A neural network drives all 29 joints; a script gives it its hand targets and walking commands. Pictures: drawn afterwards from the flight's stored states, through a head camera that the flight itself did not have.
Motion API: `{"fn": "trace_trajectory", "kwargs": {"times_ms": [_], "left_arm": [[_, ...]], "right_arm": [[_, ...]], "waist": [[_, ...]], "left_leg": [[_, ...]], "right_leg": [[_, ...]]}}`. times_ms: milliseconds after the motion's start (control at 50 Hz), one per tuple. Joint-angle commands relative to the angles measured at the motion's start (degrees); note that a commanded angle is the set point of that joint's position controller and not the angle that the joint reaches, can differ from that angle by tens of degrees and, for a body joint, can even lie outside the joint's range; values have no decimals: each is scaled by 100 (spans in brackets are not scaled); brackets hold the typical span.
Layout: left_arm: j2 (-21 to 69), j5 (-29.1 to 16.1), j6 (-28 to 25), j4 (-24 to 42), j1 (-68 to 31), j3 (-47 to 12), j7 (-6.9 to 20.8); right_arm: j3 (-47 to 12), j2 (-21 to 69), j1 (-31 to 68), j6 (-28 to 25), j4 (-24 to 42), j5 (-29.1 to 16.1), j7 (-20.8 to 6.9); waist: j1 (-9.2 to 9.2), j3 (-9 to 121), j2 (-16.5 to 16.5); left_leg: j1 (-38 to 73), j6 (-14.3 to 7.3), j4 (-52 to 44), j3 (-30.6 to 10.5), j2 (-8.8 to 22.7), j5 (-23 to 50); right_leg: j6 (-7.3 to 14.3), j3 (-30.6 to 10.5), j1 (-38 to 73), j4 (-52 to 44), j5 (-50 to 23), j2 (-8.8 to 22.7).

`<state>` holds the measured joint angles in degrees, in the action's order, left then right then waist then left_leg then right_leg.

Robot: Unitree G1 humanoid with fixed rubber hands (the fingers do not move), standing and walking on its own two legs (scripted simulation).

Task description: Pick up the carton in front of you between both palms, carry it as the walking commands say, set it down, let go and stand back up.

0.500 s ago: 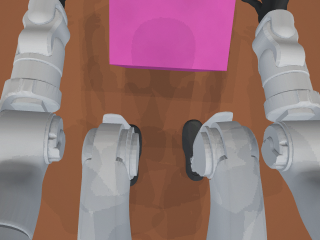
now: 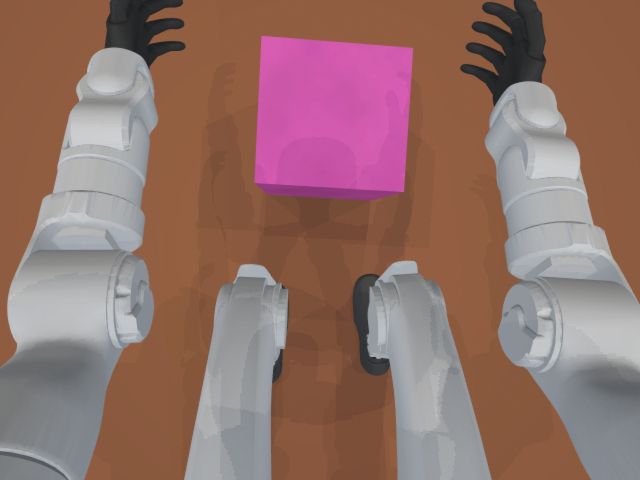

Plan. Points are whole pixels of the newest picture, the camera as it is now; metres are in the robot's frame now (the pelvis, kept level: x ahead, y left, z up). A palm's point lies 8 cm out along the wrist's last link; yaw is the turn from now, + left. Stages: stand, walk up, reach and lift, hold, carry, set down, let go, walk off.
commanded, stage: set down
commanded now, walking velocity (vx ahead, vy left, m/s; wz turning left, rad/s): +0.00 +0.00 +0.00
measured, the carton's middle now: (327, 134) +0.51 -0.01 -0.37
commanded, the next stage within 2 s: let go in 0.40 s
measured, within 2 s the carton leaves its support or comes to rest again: neither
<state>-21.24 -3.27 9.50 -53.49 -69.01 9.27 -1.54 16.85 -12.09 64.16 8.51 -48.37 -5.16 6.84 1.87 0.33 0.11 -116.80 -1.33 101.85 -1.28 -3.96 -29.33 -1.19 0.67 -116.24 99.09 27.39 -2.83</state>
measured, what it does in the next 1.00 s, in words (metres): rises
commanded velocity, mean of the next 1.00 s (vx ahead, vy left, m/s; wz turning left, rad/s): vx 0.00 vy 0.00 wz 0.00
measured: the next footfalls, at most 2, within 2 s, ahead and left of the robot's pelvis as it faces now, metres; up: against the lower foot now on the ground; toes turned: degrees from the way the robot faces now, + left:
none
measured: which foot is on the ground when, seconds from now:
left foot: down 0.00-1.00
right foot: down 0.00-1.00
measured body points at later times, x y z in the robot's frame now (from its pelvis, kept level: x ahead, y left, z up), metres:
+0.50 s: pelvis +0.04 +0.00 +0.14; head +0.33 +0.02 +0.48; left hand +0.56 +0.23 +0.04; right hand +0.54 -0.18 +0.04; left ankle +0.10 +0.10 -0.46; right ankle +0.11 -0.12 -0.46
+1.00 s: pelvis +0.10 +0.00 +0.25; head +0.27 +0.01 +0.67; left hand +0.40 +0.24 +0.15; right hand +0.41 -0.21 +0.15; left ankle +0.10 +0.10 -0.46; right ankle +0.11 -0.12 -0.46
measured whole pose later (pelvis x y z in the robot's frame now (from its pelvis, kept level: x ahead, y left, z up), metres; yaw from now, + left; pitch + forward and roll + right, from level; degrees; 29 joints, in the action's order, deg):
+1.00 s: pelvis +0.10 +0.00 +0.25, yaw +3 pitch +27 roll +0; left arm -12.0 1.8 0.0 -35.8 -13.5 8.1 1.6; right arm 7.8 -8.8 10.7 0.3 -33.6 0.9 -1.9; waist 1.5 6.8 -0.7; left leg -49.7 -1.2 40.5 -3.4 -3.5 -17.1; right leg 0.2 -1.7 -49.8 39.6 16.3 -1.9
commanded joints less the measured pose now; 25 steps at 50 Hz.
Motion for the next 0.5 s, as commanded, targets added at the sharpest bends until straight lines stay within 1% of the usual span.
{"fn": "trace_trajectory", "kwargs": {"times_ms": [0, 20, 40, 60, 80, 100, 120, 140, 160, 180, 200, 220, 240, 260, 280, 300, 320, 340, 360, 380, 400, 420, 440, 460, 480], "left_arm": [[-604, -131, -80, 540, -1591, 296, 91], [-823, 35, -135, 802, -1453, 343, 57], [-870, 39, -94, 746, -1460, 176, 60], [-849, 91, -41, 491, -1224, 203, 67], [-718, 137, -47, 886, -1275, 209, 116], [-681, 8, -4, 513, -1003, 254, 155], [-698, 73, -56, 918, -1142, 317, 189], [-691, 47, -65, 1122, -1205, 190, 254], [-844, 158, -18, 888, -1164, 416, 264], [-510, -143, -51, 1183, -1016, 135, 308], [-602, 159, -15, 804, -1000, 491, 268], [-691, 124, -89, 1051, -1004, 510, 281], [-813, -9, -153, 1419, -946, 495, 254], [-582, 1, -166, 1294, -718, 298, 318], [-689, 136, -131, 820, -739, 338, 310], [-697, 72, -54, 479, -874, 396, 384], [-482, 130, -54, 704, -671, 284, 416], [-837, 317, -167, 764, -841, 696, 447], [-399, 252, -236, 744, -589, 615, 472], [-570, 491, -182, 526, -788, 527, 486], [-458, 592, -196, 395, -450, 653, 492], [-678, 628, -293, 741, -369, 695, 501], [-426, 623, -187, 239, 3, 620, 515], [-517, 604, -268, 489, 157, 790, 491], [-337, 790, -293, 662, 241, 722, 475]], "right_arm": [[-38, -772, 1600, -97, 799, -51, -101], [-47, -559, 1182, -94, 971, -3, -127], [-134, -581, 1367, -55, 923, -161, -127], [-99, -505, 1061, 21, 662, -69, -133], [71, -771, 1089, 8, 645, 42, -122], [-91, -447, 949, 37, 917, 164, -157], [56, -559, 923, 32, 1111, 53, -136], [-79, -370, 828, 61, 1112, -131, -95], [87, -609, 786, 51, 1177, 94, -94], [165, -538, 635, 8, 1084, 212, -153], [318, -793, 726, -61, 1044, 345, -155], [78, -526, 620, -65, 1174, 292, -154], [85, -753, 864, -137, 1964, 380, -145], [-130, -486, 678, -85, 1486, 99, -148], [177, -385, 461, -94, 1201, 344, -171], [127, -218, 690, 6, 1114, 302, -164], [91, -253, 405, -10, 898, 187, -206], [134, -98, 745, -31, 1289, 332, -172], [299, -328, 305, -50, 879, 451, -149], [331, -88, 107, -55, 729, 527, -203], [264, -42, 40, -94, 665, 494, -231], [172, -56, 177, -102, 758, 514, -266], [259, 151, -304, -69, 691, 720, -311], [113, 23, -326, -117, 925, 686, -333], [249, -54, -736, -178, 1022, 767, -367]], "waist": [[-149, 5702, 451], [75, 6166, 390], [-69, 6334, 346], [70, 6247, 252], [-46, 6259, 576], [71, 6464, -6], [-176, 6438, 332], [-77, 6631, 683], [-8, 6603, 468], [159, 6803, 306], [151, 6194, 333], [96, 6314, 224], [70, 6741, 112], [-183, 6735, 425], [166, 6124, 207], [82, 5567, 144], [172, 5351, 744], [-145, 5652, 255], [142, 5472, 370], [229, 5217, 494], [-32, 5254, 670], [-196, 5437, 333], [162, 5613, 331], [-162, 5523, 137], [91, 5992, 420]], "left_leg": [[3422, 270, -1515, 179, 47, 1146], [3683, 253, -1688, 83, 67, 1438], [3896, 187, -1831, 203, 24, 1397], [4192, 195, -2153, 94, 87, 1380], [3931, 287, -2202, 294, -41, 1394], [4247, 157, -2315, 166, 20, 1513], [4373, 212, -2272, 264, -55, 1656], [4907, 202, -2519, 185, 12, 1732], [4894, 249, -2629, 102, 60, 1846], [5093, 256, -2712, 112, -64, 2133], [4649, 264, -2714, 136, -18, 1866], [5160, 187, -2992, 69, -44, 2001], [5347, 214, -3072, 68, -39, 2377], [5437, 278, -3141, 266, -15, 2477], [4782, 206, -3068, 27, 19, 2208], [4931, 205, -3503, 175, 5, 1667], [4700, 273, -3619, 174, 8, 1701], [4900, 215, -3619, 264, -27, 2052], [4833, 258, -3782, 199, 17, 1860], [5071, 231, -3831, 85, 34, 1897], [5283, 275, -3890, 102, 68, 2254], [5134, 221, -4160, 96, -5, 2190], [5556, 274, -4239, 103, 26, 2234], [5385, 215, -4226, 154, 1, 2399], [6061, 293, -4283, 101, 31, 2882]], "right_leg": [[56, 269, 3273, -1234, -1004, -60], [-66, 413, 3490, -1155, -1438, -134], [-61, 426, 3884, -1349, -1479, -173], [-61, 382, 3882, -1562, -1387, -149], [-41, 269, 4171, -1706, -1520, -78], [-169, 344, 4320, -1884, -1519, -113], [-106, 260, 4125, -2045, -1366, -132], [-131, 208, 4420, -2088, -1658, -190], [-79, 289, 4520, -2247, -1701, -177], [-89, 306, 4610, -2361, -1910, -92], [-65, 308, 4353, -2405, -1717, -86], [-56, 384, 4380, -2530, -1628, -167], [-24, 356, 5060, -2629, -2145, -127], [-14, 156, 5252, -2873, -2309, -165], [-89, 165, 5000, -2746, -2286, -92], [-100, 241, 5218, -3200, -1696, -116], [-41, 160, 4995, -3051, -1809, -5], [-168, 162, 5377, -3318, -2128, -125], [-108, 216, 5364, -3406, -2084, -48], [-134, 208, 4966, -3357, -2113, -7], [-100, 108, 5067, -3569, -2243, -68], [-80, 160, 5498, -3549, -2142, -68], [-116, 201, 5808, -3769, -2288, -115], [-71, 87, 5911, -3857, -2365, -25], [-55, 146, 6351, -3929, -2964, -102]]}}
